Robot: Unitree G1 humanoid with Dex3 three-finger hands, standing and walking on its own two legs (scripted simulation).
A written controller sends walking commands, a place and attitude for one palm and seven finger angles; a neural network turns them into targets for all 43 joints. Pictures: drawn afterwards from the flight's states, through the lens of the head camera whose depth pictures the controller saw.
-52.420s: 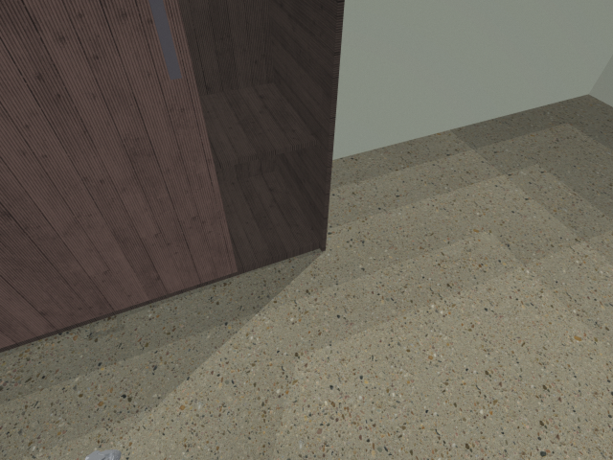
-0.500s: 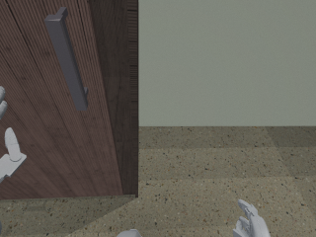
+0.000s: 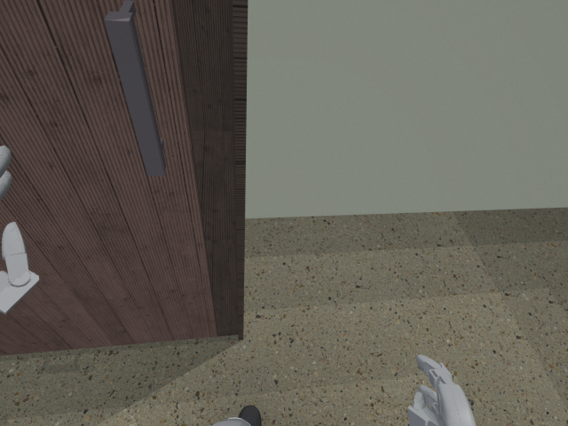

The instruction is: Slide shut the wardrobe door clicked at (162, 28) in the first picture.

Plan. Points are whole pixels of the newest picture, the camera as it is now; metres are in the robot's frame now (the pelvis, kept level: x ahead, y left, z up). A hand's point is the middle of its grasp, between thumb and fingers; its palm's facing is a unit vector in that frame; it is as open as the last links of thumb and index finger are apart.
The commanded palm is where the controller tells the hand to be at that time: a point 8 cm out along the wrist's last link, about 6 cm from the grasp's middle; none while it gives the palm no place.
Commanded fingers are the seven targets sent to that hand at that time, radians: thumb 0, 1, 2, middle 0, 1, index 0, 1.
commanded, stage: step back with the hand held close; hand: left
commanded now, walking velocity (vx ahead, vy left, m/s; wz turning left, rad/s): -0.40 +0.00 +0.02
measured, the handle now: (144, 97) +0.46 +0.23 +0.22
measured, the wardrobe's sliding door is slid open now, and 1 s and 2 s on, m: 0.07 0.07 0.07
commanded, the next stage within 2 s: stop stepping back and stand still in 0.12 s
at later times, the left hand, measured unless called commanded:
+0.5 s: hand out of the picture +0.10 +0.29 +0.18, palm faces +0.35 -0.83 -0.43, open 7.4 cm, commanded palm +0.07 +0.33 +0.19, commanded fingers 0.00 0.90 0.90 -0.20 -0.30 -0.20 -0.30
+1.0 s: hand out of the picture +0.10 +0.33 +0.17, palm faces +0.44 -0.82 -0.37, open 7.4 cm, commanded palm none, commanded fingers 0.00 0.90 0.90 -0.20 -0.30 -0.20 -0.30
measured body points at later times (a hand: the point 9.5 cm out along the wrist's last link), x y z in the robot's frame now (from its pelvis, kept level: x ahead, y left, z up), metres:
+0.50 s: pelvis -0.09 +0.04 +0.00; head -0.10 +0.07 +0.45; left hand +0.08 +0.33 +0.21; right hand +0.07 -0.19 -0.07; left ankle +0.02 +0.09 -0.71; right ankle -0.16 -0.07 -0.73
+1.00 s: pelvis -0.10 +0.07 +0.00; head -0.12 +0.08 +0.45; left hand +0.07 +0.37 +0.19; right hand +0.03 -0.19 -0.09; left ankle -0.06 +0.15 -0.73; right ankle -0.12 -0.04 -0.73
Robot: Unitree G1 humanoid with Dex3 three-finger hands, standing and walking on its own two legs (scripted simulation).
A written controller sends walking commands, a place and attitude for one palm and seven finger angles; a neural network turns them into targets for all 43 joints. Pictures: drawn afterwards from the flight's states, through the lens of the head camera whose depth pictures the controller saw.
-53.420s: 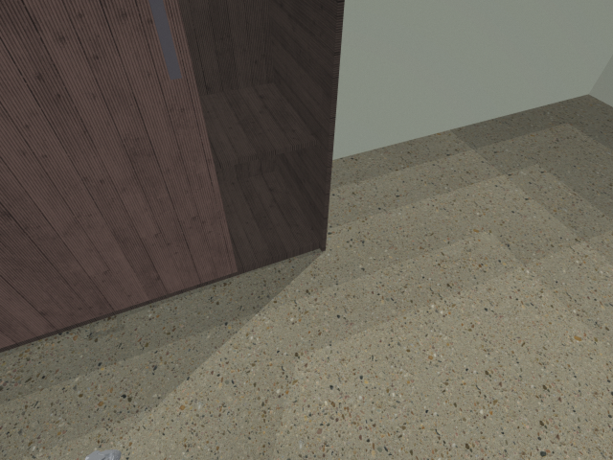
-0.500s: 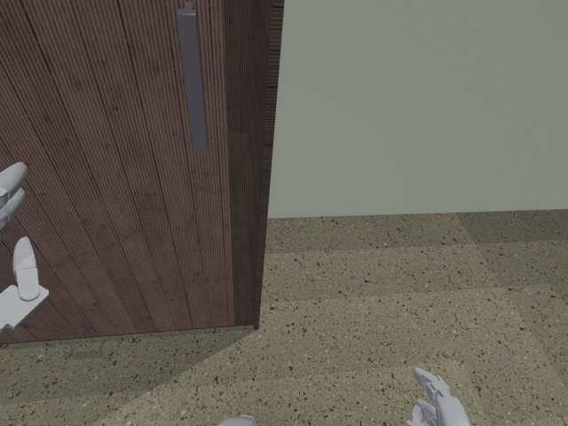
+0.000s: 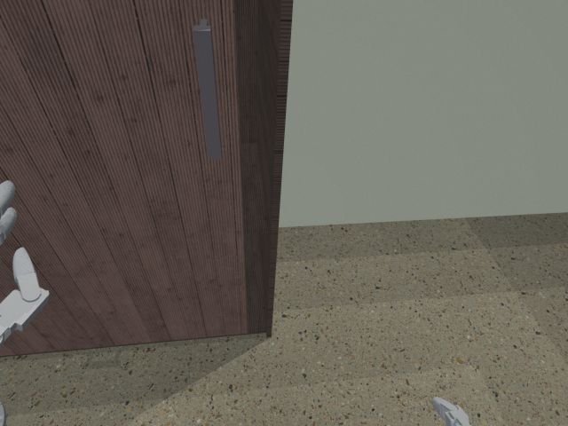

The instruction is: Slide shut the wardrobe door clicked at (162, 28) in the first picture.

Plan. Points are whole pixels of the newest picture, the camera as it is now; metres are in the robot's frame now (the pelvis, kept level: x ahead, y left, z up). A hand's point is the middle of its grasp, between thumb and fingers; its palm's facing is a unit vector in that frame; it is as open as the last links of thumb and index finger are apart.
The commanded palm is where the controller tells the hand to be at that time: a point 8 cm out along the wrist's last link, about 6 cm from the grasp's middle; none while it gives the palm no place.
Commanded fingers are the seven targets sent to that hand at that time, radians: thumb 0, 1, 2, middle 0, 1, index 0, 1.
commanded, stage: let the arm hang, fingers relaxed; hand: left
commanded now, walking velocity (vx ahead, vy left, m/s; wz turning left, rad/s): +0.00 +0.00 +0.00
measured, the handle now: (209, 93) +0.56 +0.17 +0.22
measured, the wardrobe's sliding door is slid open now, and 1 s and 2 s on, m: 0.07 0.07 0.07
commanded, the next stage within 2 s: look to check the result in 1.12 s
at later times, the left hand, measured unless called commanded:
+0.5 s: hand out of the picture -0.05 +0.18 -0.17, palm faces +0.10 -0.98 -0.19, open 7.1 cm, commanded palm none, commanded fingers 0.00 0.90 0.90 -0.20 -0.30 -0.20 -0.30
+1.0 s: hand out of the picture +0.03 +0.15 -0.16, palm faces +0.09 -0.98 -0.19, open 7.3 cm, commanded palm none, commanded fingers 0.00 0.90 0.90 -0.20 -0.30 -0.20 -0.30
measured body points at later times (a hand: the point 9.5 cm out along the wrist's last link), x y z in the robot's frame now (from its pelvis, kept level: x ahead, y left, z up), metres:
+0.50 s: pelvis +0.00 -0.01 +0.01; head +0.03 +0.01 +0.46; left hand -0.05 +0.23 -0.16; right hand +0.02 -0.26 -0.14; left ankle +0.04 +0.08 -0.73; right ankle +0.01 -0.16 -0.73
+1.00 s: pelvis +0.02 -0.03 +0.01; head +0.03 -0.03 +0.46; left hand +0.03 +0.20 -0.15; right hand +0.07 -0.25 -0.14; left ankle +0.04 +0.08 -0.73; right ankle +0.01 -0.16 -0.73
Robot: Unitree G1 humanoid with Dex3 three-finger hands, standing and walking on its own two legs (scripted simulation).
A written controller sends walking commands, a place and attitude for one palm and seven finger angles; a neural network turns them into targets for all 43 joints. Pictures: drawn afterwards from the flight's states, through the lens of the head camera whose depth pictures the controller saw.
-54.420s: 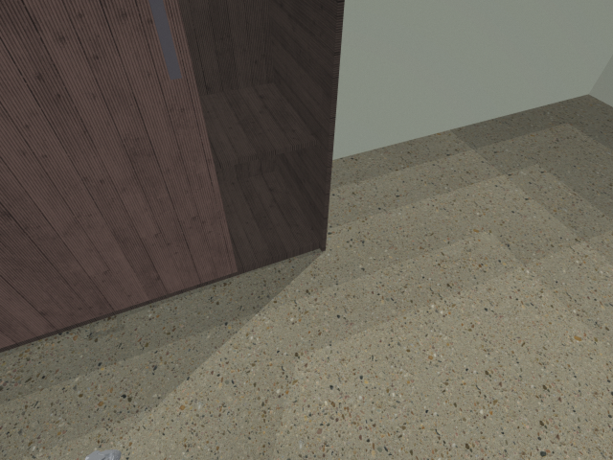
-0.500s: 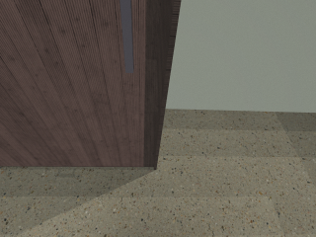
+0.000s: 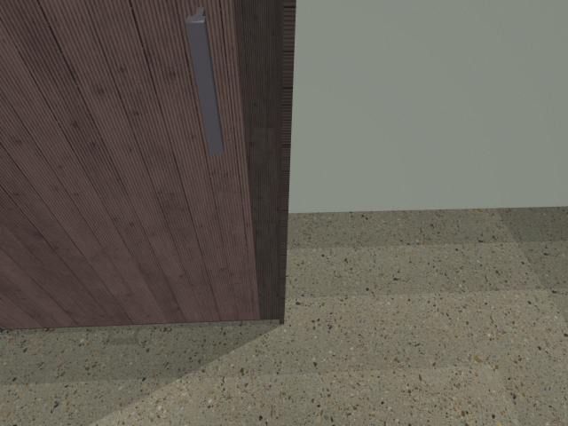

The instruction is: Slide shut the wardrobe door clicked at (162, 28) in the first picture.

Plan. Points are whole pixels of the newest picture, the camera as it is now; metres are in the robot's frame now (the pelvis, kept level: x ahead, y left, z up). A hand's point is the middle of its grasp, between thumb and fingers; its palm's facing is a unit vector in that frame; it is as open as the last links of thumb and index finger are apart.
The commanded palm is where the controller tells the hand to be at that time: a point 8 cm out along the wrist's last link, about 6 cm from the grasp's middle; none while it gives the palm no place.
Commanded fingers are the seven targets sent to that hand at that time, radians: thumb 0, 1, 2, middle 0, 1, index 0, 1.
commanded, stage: let the arm hang, fingers relaxed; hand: left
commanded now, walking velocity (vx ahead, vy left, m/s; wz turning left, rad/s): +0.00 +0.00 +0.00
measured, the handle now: (209, 87) +0.56 +0.15 +0.20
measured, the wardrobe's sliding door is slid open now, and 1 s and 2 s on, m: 0.07 0.07 0.07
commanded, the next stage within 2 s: look to check the result in 0.12 s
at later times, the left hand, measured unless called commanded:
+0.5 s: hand out of the picture +0.03 +0.18 -0.17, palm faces +0.01 -0.97 -0.22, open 7.4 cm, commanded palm none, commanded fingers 0.00 0.90 0.90 -0.20 -0.30 -0.20 -0.30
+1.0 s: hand out of the picture +0.08 +0.20 -0.17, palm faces +0.01 -0.96 -0.27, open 7.4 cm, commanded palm none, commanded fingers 0.00 0.90 0.90 -0.20 -0.30 -0.20 -0.30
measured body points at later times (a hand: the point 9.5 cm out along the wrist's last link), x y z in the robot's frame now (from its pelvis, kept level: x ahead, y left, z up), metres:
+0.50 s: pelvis +0.01 -0.01 +0.00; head +0.04 -0.01 +0.45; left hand +0.03 +0.23 -0.16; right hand +0.03 -0.25 -0.16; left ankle +0.03 +0.11 -0.74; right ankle -0.02 -0.13 -0.74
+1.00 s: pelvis +0.02 -0.01 +0.00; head +0.04 -0.02 +0.45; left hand +0.08 +0.25 -0.15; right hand +0.07 -0.28 -0.15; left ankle +0.03 +0.11 -0.74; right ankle -0.02 -0.13 -0.74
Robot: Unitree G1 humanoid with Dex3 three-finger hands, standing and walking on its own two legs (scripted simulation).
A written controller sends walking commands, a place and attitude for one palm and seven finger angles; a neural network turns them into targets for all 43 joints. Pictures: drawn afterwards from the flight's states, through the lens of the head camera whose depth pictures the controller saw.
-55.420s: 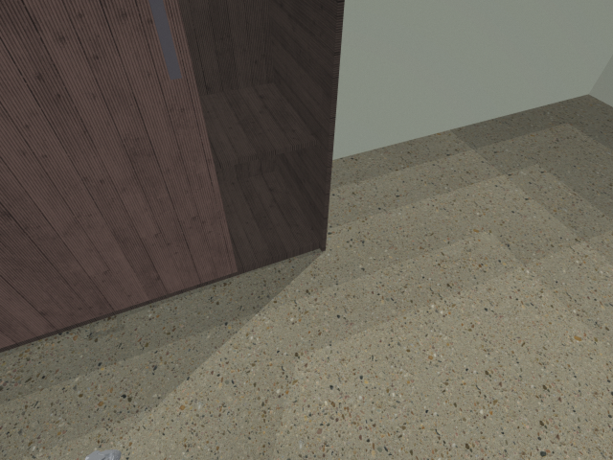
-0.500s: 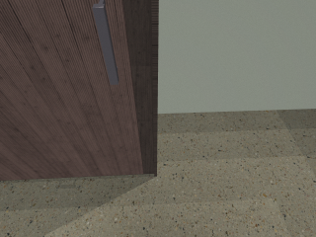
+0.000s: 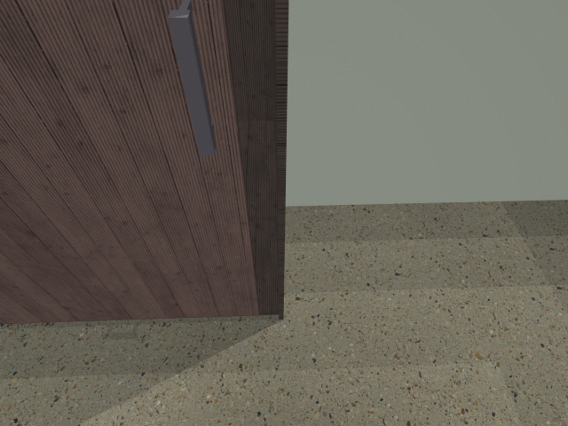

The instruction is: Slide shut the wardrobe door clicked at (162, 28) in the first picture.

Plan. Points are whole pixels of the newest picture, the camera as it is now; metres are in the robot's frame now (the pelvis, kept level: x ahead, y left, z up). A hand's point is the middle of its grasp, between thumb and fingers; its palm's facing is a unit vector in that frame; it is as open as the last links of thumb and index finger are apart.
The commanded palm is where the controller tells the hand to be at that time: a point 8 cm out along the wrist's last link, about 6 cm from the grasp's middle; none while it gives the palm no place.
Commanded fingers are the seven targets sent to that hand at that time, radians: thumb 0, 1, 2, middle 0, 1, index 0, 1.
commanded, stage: come to a stop and stand still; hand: left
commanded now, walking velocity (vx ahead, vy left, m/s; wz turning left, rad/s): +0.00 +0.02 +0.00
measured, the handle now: (198, 85) +0.54 +0.16 +0.20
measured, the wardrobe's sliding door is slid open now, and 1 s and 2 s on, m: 0.07 0.07 0.07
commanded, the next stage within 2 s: look again from close up in 1.50 s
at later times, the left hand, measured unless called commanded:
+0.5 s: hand out of the picture +0.02 +0.22 -0.18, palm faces -0.03 -0.96 -0.26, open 7.4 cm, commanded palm none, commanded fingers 0.00 0.90 0.90 -0.20 -0.30 -0.20 -0.30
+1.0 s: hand out of the picture +0.05 +0.21 -0.17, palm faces -0.05 -0.96 -0.26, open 7.4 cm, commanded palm none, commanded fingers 0.00 0.90 0.90 -0.20 -0.30 -0.20 -0.30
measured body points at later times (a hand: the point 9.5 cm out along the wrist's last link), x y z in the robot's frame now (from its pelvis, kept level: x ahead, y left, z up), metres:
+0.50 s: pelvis -0.01 +0.01 -0.01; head +0.00 +0.01 +0.44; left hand +0.02 +0.27 -0.16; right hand +0.03 -0.23 -0.16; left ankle +0.01 +0.12 -0.74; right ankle -0.04 -0.12 -0.74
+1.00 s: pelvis +0.00 +0.00 +0.00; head +0.01 +0.00 +0.45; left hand +0.05 +0.26 -0.15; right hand +0.05 -0.27 -0.15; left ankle +0.01 +0.12 -0.74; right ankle -0.04 -0.12 -0.74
